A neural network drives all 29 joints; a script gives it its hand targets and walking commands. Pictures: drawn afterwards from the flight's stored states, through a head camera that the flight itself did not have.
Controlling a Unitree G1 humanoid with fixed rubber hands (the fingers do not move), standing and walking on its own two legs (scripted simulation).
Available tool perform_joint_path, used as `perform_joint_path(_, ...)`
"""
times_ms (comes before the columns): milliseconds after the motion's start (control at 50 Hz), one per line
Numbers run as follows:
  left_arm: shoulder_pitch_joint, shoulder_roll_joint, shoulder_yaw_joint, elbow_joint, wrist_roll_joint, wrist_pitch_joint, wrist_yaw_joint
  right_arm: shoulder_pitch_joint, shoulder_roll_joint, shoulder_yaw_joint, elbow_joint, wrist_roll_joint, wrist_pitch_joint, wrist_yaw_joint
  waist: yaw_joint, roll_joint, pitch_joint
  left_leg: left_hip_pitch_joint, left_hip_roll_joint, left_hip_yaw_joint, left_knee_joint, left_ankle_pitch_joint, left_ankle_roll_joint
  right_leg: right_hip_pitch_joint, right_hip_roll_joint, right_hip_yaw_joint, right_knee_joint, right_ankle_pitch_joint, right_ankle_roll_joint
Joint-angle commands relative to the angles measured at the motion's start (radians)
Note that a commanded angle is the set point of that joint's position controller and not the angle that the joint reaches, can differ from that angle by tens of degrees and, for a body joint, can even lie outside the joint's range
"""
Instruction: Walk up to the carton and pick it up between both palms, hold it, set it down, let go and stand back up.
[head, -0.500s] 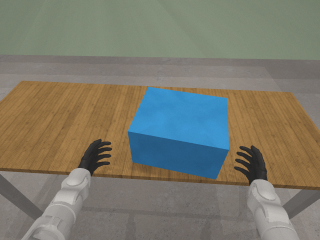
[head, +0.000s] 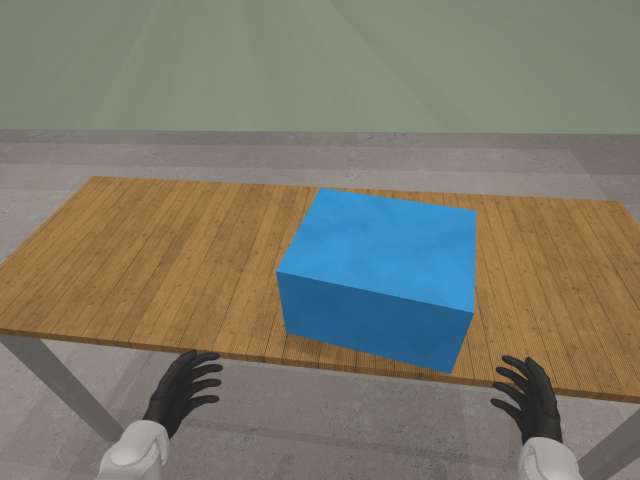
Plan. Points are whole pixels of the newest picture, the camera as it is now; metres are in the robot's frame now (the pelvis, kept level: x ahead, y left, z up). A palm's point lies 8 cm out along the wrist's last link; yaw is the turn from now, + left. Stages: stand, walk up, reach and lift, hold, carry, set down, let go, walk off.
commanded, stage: set down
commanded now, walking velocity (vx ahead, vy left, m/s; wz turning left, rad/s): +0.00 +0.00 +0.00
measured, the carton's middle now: (379, 272) +0.48 -0.10 -0.02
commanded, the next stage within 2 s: let go in 1.80 s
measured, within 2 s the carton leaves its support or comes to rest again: neither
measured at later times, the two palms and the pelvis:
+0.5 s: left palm (151, 436) +0.22 +0.22 +0.00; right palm (540, 418) +0.20 -0.23 +0.02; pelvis +0.00 -0.01 +0.00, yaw +1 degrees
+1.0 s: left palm (141, 454) +0.22 +0.25 -0.04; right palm (508, 441) +0.20 -0.22 -0.05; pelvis +0.04 +0.01 +0.01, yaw -2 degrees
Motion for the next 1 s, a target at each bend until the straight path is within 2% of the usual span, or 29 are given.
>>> perform_joint_path(0,-0.224,0.243,0.138,-0.241,-0.009,-0.080,0.010,-0.205,-0.082,-0.050,-0.285,-0.040,-0.051,0.005,0.001,0.019,-0.183,-0.550,-0.033,0.082,-0.293,-0.128,0.081,0.624,0.042,0.133,-0.011,-0.077,-0.029)
perform_joint_path(40,-0.233,0.242,0.151,-0.247,0.000,-0.077,-0.006,-0.223,-0.082,-0.046,-0.295,-0.036,-0.043,0.000,0.026,0.053,-0.153,-0.566,-0.024,0.088,-0.307,-0.138,0.090,0.657,0.043,0.130,-0.004,-0.092,-0.033)
perform_joint_path(60,-0.085,0.167,0.126,-0.173,0.025,-0.059,-0.011,-0.083,-0.049,0.001,-0.217,-0.038,-0.032,0.004,0.002,0.036,-0.078,-0.548,-0.023,0.083,-0.314,-0.126,0.084,0.698,0.039,0.141,-0.018,-0.060,-0.044)
perform_joint_path(80,-0.286,0.237,0.141,-0.258,-0.013,-0.058,-0.012,-0.276,-0.076,-0.039,-0.280,-0.045,-0.023,-0.009,0.005,0.063,-0.125,-0.572,-0.029,0.101,-0.315,-0.157,0.084,0.653,0.030,0.144,-0.032,-0.130,-0.040)
perform_joint_path(100,-0.095,0.189,0.148,-0.171,0.032,-0.045,-0.013,-0.091,-0.069,0.001,-0.223,-0.037,-0.008,0.001,-0.011,0.004,-0.017,-0.564,-0.014,0.075,-0.312,-0.173,0.094,0.665,0.030,0.150,-0.024,-0.129,-0.039)
perform_joint_path(140,-0.206,0.203,0.144,-0.200,0.035,-0.029,-0.005,-0.264,-0.086,-0.017,-0.302,-0.046,0.013,0.011,0.025,0.062,-0.043,-0.636,-0.007,0.070,-0.353,-0.262,0.100,0.681,0.045,0.122,0.009,-0.154,-0.033)
perform_joint_path(160,-0.103,0.161,0.117,-0.216,0.044,-0.028,-0.004,-0.136,-0.068,-0.001,-0.266,-0.041,0.014,0.012,0.012,0.079,0.015,-0.639,-0.002,0.082,-0.366,-0.226,0.103,0.732,0.037,0.140,0.000,-0.096,-0.038)
perform_joint_path(180,-0.289,0.223,0.128,-0.339,0.019,-0.034,0.008,-0.283,-0.091,-0.052,-0.366,-0.054,0.016,0.012,0.020,0.120,-0.066,-0.666,0.000,0.075,-0.385,-0.281,0.100,0.708,0.055,0.101,0.033,-0.105,-0.026)
perform_joint_path(240,-0.296,0.162,0.121,-0.279,0.069,0.037,0.041,-0.339,-0.158,-0.079,-0.293,-0.075,0.087,0.057,0.018,0.160,0.011,-0.678,0.021,0.060,-0.428,-0.363,0.079,0.702,0.075,0.078,0.030,-0.152,-0.026)
perform_joint_path(300,-0.302,0.230,0.185,-0.387,0.051,0.025,0.046,-0.271,-0.106,-0.051,-0.448,-0.082,0.087,0.031,0.032,0.090,-0.048,-0.728,0.009,0.087,-0.382,-0.311,0.099,0.747,0.059,0.124,0.033,-0.104,-0.014)
perform_joint_path(320,-0.125,0.128,0.162,-0.282,0.112,0.069,0.046,-0.131,-0.125,-0.031,-0.276,-0.093,0.108,0.050,0.011,0.091,0.028,-0.636,0.018,0.067,-0.372,-0.216,0.083,0.730,0.069,0.117,0.012,-0.121,-0.042)
perform_joint_path(340,-0.287,0.197,0.194,-0.360,0.081,0.067,0.033,-0.291,-0.127,-0.051,-0.407,-0.100,0.102,0.033,0.025,0.054,-0.011,-0.665,-0.010,0.111,-0.345,-0.255,0.086,0.691,0.059,0.137,-0.013,-0.187,-0.032)
perform_joint_path(420,-0.098,0.125,0.220,-0.254,0.155,0.116,0.008,-0.098,-0.123,0.011,-0.283,-0.081,0.132,0.031,0.020,0.029,0.089,-0.582,-0.035,0.119,-0.301,-0.195,0.059,0.632,0.034,0.178,-0.095,-0.319,-0.052)
perform_joint_path(440,-0.201,0.204,0.264,-0.405,0.120,0.085,0.000,-0.150,-0.095,-0.010,-0.435,-0.076,0.114,0.009,0.044,-0.041,0.027,-0.569,-0.053,0.141,-0.276,-0.172,0.068,0.623,0.007,0.194,-0.121,-0.279,-0.029)
perform_joint_path(460,-0.127,0.197,0.274,-0.370,0.127,0.083,-0.005,-0.078,-0.075,0.040,-0.405,-0.064,0.114,-0.001,0.051,-0.059,0.063,-0.549,-0.050,0.138,-0.265,-0.164,0.081,0.612,-0.001,0.233,-0.127,-0.288,-0.035)
perform_joint_path(500,-0.109,0.116,0.250,-0.318,0.186,0.144,0.005,-0.116,-0.141,0.006,-0.291,-0.079,0.134,0.031,0.056,0.039,0.066,-0.485,-0.051,0.138,-0.290,-0.148,0.044,0.562,0.022,0.194,-0.136,-0.335,-0.053)
perform_joint_path(540,-0.120,0.157,0.278,-0.368,0.176,0.160,0.007,-0.107,-0.126,0.007,-0.357,-0.090,0.131,0.020,0.073,-0.002,0.036,-0.540,-0.046,0.161,-0.283,-0.177,0.056,0.625,0.010,0.195,-0.128,-0.337,-0.028)
perform_joint_path(580,-0.071,0.152,0.271,-0.380,0.154,0.143,-0.010,-0.051,-0.076,0.033,-0.411,-0.094,0.108,-0.001,0.033,-0.058,-0.006,-0.472,-0.067,0.171,-0.266,-0.133,0.055,0.604,-0.013,0.205,-0.157,-0.289,-0.027)
perform_joint_path(600,-0.133,0.170,0.270,-0.424,0.168,0.138,0.005,-0.147,-0.123,0.007,-0.431,-0.109,0.100,0.011,0.058,0.008,-0.046,-0.458,-0.058,0.164,-0.276,-0.140,0.037,0.578,0.009,0.177,-0.132,-0.322,-0.019)
perform_joint_path(700,-0.062,0.173,0.287,-0.414,0.137,0.057,0.041,-0.115,-0.103,-0.020,-0.424,-0.136,0.041,0.045,0.041,0.023,-0.118,-0.584,-0.025,0.155,-0.350,-0.222,0.069,0.723,0.062,0.112,-0.026,-0.157,0.011)
perform_joint_path(740,0.020,0.135,0.263,-0.327,0.168,0.048,0.057,-0.068,-0.134,-0.002,-0.266,-0.129,0.017,0.060,0.045,0.061,-0.042,-0.569,-0.020,0.143,-0.351,-0.161,0.070,0.669,0.073,0.112,-0.026,-0.120,-0.019)
perform_joint_path(760,0.000,0.184,0.281,-0.489,0.105,-0.014,0.044,-0.032,-0.068,0.002,-0.463,-0.121,-0.033,0.037,0.046,0.005,-0.138,-0.566,-0.013,0.146,-0.352,-0.179,0.089,0.734,0.074,0.099,0.007,0.003,0.016)
perform_joint_path(780,0.044,0.114,0.257,-0.326,0.170,0.015,0.062,-0.075,-0.128,0.001,-0.215,-0.115,-0.026,0.061,0.060,0.104,-0.080,-0.522,-0.012,0.137,-0.354,-0.109,0.066,0.675,0.080,0.090,0.007,-0.030,-0.012)
perform_joint_path(820,0.105,0.130,0.261,-0.451,0.156,-0.004,0.062,0.019,-0.124,-0.002,-0.292,-0.100,-0.083,0.069,0.050,0.078,-0.094,-0.431,-0.003,0.131,-0.335,0.037,0.056,0.644,0.103,0.061,-0.003,0.090,-0.003)
perform_joint_path(860,0.156,0.030,0.218,-0.277,0.199,0.049,0.065,-0.010,-0.173,0.005,-0.065,-0.124,-0.089,0.095,0.075,0.085,0.013,-0.351,-0.002,0.132,-0.335,0.107,0.024,0.572,0.108,0.054,-0.052,0.033,-0.025)
perform_joint_path(920,0.182,0.031,0.249,-0.344,0.207,0.101,0.053,0.063,-0.158,-0.006,-0.090,-0.125,-0.146,0.102,0.086,0.048,-0.026,-0.229,-0.025,0.166,-0.281,0.328,-0.005,0.517,0.116,0.048,-0.115,0.110,-0.034)
perform_joint_path(940,0.193,-0.039,0.232,-0.252,0.285,0.152,0.069,0.039,-0.225,-0.017,0.097,-0.140,-0.143,0.132,0.100,0.111,-0.014,-0.161,-0.028,0.157,-0.282,0.408,-0.031,0.472,0.132,0.031,-0.122,0.097,-0.059)
perform_joint_path(960,0.154,0.074,0.254,-0.466,0.187,0.075,0.038,0.079,-0.112,-0.008,-0.190,-0.125,-0.206,0.092,0.071,-0.031,-0.114,-0.169,-0.044,0.195,-0.252,0.424,-0.004,0.523,0.118,0.039,-0.118,0.195,-0.017)
perform_joint_path(980,0.216,0.003,0.232,-0.283,0.257,0.102,0.059,0.068,-0.194,-0.011,0.037,-0.133,-0.211,0.106,0.068,0.050,-0.052,-0.156,-0.047,0.177,-0.255,0.466,-0.024,0.503,0.114,0.047,-0.116,0.235,-0.044)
